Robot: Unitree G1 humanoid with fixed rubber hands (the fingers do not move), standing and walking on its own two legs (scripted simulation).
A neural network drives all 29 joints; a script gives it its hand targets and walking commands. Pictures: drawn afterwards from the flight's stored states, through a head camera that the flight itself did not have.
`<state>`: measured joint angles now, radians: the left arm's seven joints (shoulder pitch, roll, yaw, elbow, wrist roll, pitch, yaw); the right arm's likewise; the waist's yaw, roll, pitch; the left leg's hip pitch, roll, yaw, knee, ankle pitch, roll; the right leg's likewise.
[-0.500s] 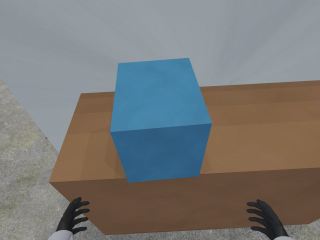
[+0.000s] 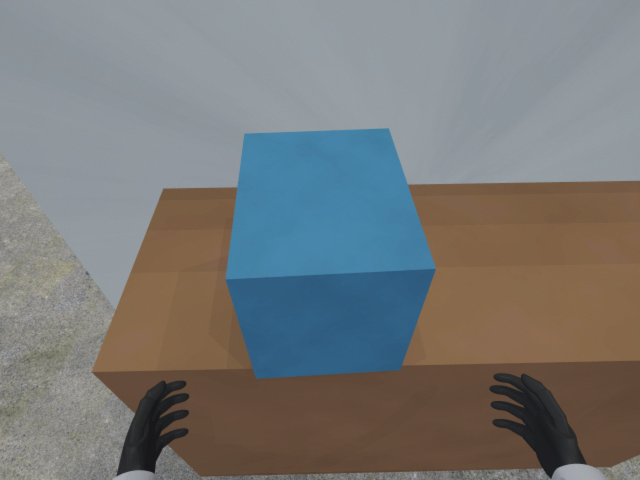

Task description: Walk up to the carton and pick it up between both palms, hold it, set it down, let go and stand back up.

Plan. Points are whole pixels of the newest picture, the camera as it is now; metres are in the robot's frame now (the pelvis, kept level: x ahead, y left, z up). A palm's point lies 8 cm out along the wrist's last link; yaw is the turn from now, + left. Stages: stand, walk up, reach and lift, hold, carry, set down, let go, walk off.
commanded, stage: reach and lift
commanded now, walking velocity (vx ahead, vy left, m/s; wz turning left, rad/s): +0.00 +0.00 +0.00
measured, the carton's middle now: (322, 252) +0.42 +0.03 +0.04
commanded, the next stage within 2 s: none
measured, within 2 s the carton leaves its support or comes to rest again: neither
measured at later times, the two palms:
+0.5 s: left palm (158, 430) +0.17 +0.20 +0.04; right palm (556, 421) +0.18 -0.22 +0.05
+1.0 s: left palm (154, 331) +0.25 +0.22 +0.10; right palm (536, 322) +0.27 -0.21 +0.09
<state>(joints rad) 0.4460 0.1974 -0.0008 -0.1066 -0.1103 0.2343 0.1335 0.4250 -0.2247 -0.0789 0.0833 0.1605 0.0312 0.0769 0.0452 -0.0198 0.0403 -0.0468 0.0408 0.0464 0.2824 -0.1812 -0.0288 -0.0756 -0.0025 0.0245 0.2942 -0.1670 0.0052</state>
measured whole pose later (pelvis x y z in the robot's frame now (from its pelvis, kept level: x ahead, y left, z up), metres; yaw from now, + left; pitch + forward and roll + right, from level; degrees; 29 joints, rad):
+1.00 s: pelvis +0.00 -0.01 +0.00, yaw -1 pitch -2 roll +0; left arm 0.06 0.17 0.14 -0.33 -0.17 0.54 0.10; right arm 0.06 -0.37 0.01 -0.13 0.38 0.23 -0.06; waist 0.05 -0.01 0.07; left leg -0.06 0.06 0.06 0.26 -0.17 -0.04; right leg -0.10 0.02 0.04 0.30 -0.16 -0.01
